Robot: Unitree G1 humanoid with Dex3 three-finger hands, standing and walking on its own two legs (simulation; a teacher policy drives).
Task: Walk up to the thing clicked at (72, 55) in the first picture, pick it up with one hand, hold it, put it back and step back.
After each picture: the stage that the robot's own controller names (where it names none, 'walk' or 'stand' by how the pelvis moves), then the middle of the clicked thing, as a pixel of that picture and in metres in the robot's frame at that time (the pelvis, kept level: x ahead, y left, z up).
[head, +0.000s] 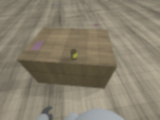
stand; (73, 54) +0.64 +0.19 -0.11
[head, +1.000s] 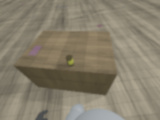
walk; (70, 61) +0.54 +0.24 -0.10
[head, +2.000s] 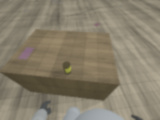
stand; (67, 68) +0.43 +0.21 -0.10
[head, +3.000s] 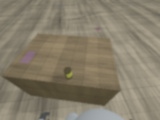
stand; (68, 73) +0.41 +0.20 -0.12
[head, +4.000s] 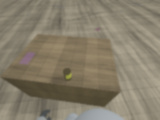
stand; (67, 74) +0.40 +0.21 -0.12
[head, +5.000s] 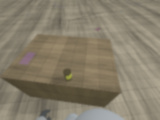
stand; (67, 75) +0.39 +0.20 -0.12
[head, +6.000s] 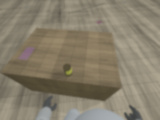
rise first; (67, 70) +0.41 +0.21 -0.11
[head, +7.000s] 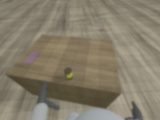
rise first; (68, 74) +0.40 +0.22 -0.11
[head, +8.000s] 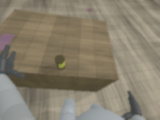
go down; (60, 62) +0.42 +0.20 -0.05
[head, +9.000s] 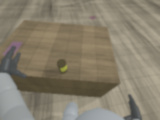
go down; (62, 66) +0.41 +0.21 -0.05
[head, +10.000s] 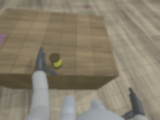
close in; (56, 61) +0.41 +0.22 -0.01
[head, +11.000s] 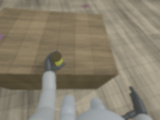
close; (57, 61) +0.42 +0.20 +0.00
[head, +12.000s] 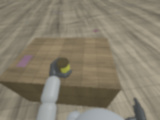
lift; (64, 68) +0.31 +0.17 +0.13
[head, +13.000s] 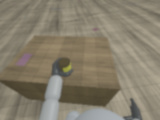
hold; (65, 67) +0.33 +0.17 +0.11
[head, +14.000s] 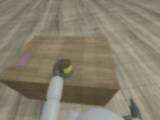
hold; (66, 68) +0.33 +0.17 +0.09
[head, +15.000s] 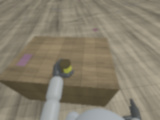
hold; (66, 68) +0.33 +0.17 +0.10
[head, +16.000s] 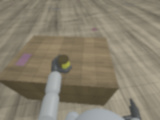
crouch; (64, 64) +0.36 +0.18 +0.10
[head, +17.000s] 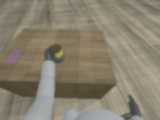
lower; (57, 54) +0.44 +0.22 +0.09
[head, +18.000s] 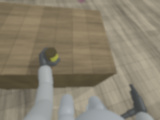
lower; (52, 57) +0.44 +0.22 +0.00
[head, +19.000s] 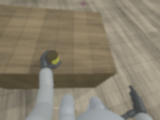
lower; (53, 59) +0.42 +0.21 +0.00
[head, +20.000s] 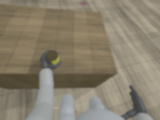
lower; (53, 59) +0.42 +0.21 +0.00
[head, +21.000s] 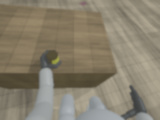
lower; (53, 59) +0.42 +0.22 +0.00
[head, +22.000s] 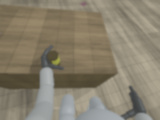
open; (54, 59) +0.42 +0.21 +0.00
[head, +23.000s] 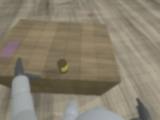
sink last; (63, 66) +0.40 +0.20 -0.04
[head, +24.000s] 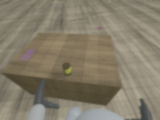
stand; (67, 69) +0.42 +0.22 -0.06
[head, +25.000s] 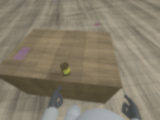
stand; (65, 69) +0.40 +0.22 -0.05
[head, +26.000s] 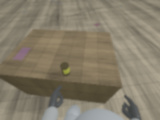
stand; (65, 69) +0.40 +0.22 -0.05
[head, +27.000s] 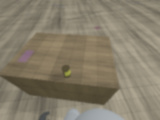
stand; (66, 71) +0.41 +0.22 -0.09
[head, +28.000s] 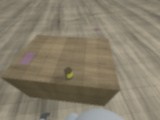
stand; (68, 73) +0.41 +0.20 -0.11
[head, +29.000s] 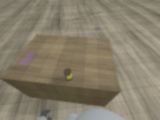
stand; (68, 75) +0.39 +0.20 -0.12
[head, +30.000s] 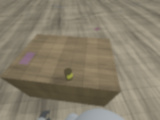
stand; (68, 74) +0.40 +0.20 -0.12
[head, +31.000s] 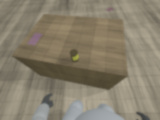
walk; (74, 56) +0.50 +0.17 -0.09
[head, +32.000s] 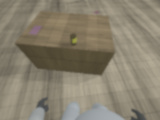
walk; (73, 39) +0.74 +0.21 -0.10
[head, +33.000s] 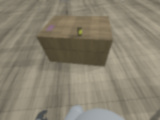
stand; (79, 31) +1.05 +0.23 -0.09
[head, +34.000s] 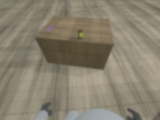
stand; (80, 34) +1.00 +0.19 -0.11
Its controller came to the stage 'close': yes
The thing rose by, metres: 0.20
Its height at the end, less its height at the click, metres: +0.00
